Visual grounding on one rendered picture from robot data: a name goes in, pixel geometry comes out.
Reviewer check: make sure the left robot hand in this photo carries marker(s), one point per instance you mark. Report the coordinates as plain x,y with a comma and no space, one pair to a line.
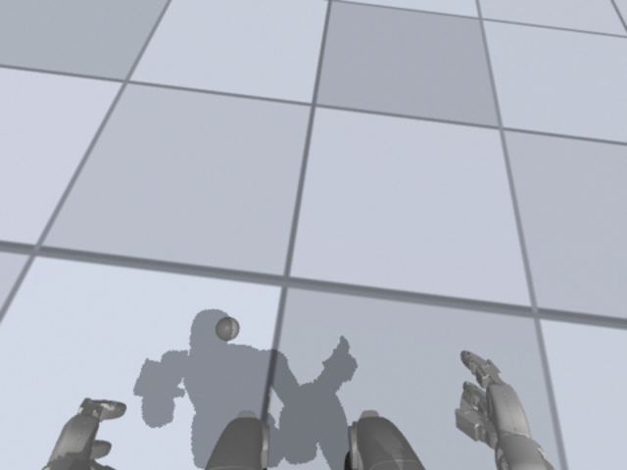
77,438

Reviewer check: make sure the ball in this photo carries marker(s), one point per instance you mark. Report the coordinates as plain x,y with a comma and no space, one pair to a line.
227,328

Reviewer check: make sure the right robot hand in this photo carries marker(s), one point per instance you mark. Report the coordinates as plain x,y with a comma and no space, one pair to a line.
499,413

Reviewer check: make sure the right robot arm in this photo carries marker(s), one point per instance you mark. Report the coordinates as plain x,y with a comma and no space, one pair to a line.
520,453

